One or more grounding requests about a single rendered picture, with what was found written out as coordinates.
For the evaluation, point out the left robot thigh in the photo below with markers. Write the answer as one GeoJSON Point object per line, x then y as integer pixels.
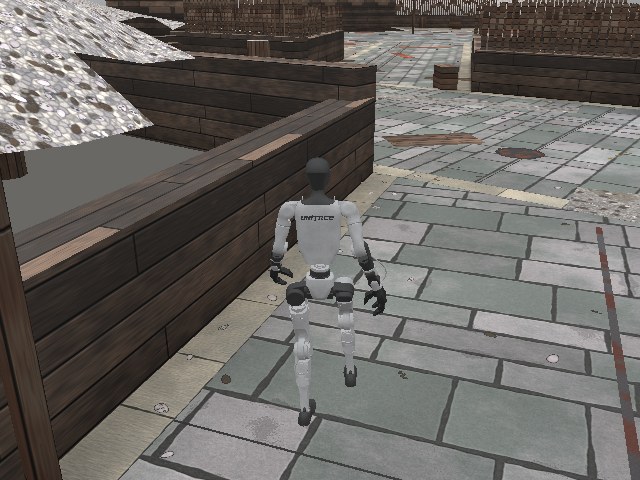
{"type": "Point", "coordinates": [299, 313]}

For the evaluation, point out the humanoid robot torso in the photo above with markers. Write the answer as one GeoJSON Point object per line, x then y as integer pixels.
{"type": "Point", "coordinates": [318, 234]}

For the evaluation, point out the left robot forearm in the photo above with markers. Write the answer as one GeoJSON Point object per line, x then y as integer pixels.
{"type": "Point", "coordinates": [276, 259]}

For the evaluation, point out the left robot hand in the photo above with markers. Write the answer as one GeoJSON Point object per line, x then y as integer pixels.
{"type": "Point", "coordinates": [283, 270]}

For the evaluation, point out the right robot forearm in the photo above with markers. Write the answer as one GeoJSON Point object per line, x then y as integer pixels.
{"type": "Point", "coordinates": [369, 269]}

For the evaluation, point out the right robot upper arm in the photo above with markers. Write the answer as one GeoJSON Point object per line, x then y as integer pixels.
{"type": "Point", "coordinates": [350, 211]}

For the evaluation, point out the right robot hand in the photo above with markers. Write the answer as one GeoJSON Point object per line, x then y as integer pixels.
{"type": "Point", "coordinates": [381, 300]}

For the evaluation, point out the left robot upper arm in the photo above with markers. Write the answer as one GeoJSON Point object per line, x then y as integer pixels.
{"type": "Point", "coordinates": [286, 212]}

